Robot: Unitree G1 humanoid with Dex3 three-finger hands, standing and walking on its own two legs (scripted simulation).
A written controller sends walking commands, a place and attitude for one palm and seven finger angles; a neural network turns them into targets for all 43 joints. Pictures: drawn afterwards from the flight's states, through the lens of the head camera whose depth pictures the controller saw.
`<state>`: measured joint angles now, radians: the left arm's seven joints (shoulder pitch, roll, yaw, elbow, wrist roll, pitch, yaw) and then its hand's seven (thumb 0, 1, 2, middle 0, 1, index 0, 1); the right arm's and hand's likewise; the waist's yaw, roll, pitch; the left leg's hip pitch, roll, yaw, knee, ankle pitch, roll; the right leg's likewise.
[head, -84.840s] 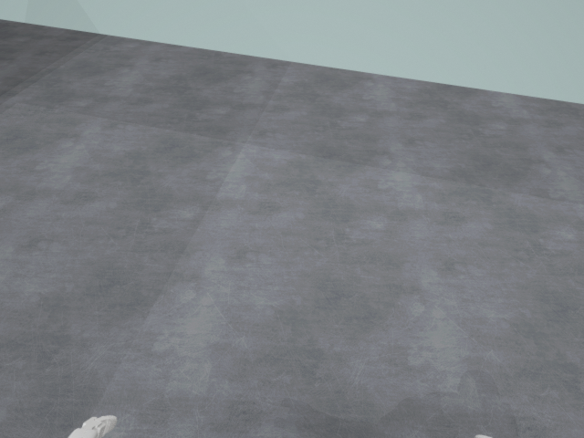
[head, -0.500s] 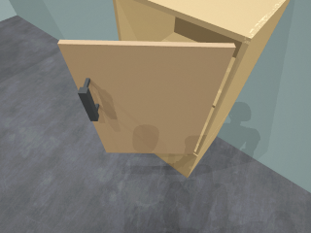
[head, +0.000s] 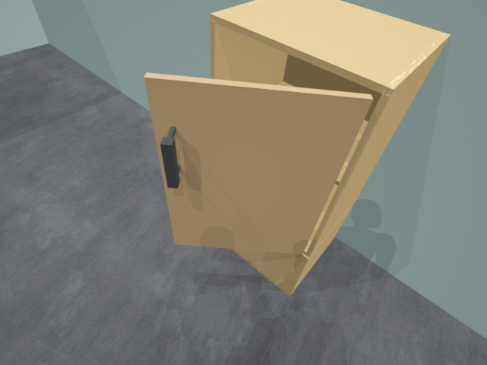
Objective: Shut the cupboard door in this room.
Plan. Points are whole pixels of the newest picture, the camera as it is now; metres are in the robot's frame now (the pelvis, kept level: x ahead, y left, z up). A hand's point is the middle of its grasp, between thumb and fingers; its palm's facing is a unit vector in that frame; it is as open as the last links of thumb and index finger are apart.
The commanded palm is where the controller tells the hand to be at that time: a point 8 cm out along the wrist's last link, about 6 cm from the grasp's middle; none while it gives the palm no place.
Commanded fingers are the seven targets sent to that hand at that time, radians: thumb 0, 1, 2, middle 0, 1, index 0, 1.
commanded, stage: come to a stop and stand still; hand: left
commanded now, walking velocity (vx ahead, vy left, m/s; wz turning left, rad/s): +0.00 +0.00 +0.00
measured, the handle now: (172, 157) +0.51 +0.20 +0.02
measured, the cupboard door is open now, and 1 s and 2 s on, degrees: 38 38 38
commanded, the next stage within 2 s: look again from close up in 0.24 s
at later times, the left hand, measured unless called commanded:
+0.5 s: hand out of the picture -0.03 +0.16 -0.18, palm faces +0.04 -0.99 -0.16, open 7.4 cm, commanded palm none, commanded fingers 0.00 0.90 0.90 -0.20 -0.30 -0.20 -0.30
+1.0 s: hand out of the picture +0.01 +0.17 -0.18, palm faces +0.03 -0.98 -0.19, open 7.4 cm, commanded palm none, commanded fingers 0.00 0.90 0.90 -0.20 -0.30 -0.20 -0.30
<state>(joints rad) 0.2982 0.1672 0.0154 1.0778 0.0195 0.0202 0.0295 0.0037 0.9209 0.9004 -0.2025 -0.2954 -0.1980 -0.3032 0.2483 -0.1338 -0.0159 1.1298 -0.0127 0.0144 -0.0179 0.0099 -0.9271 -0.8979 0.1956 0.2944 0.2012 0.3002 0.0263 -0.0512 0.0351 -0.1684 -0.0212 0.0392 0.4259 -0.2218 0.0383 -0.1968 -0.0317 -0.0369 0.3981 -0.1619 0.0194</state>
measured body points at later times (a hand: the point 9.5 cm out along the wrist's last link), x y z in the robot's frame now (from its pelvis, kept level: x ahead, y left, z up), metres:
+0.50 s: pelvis +0.00 +0.01 -0.01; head +0.00 +0.01 +0.44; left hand -0.03 +0.22 -0.17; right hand +0.00 -0.20 -0.17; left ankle +0.01 +0.09 -0.74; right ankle +0.03 -0.13 -0.74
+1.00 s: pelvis +0.00 -0.01 +0.00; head -0.02 +0.00 +0.45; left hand +0.01 +0.22 -0.16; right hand +0.02 -0.24 -0.15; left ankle +0.01 +0.09 -0.74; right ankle +0.03 -0.13 -0.74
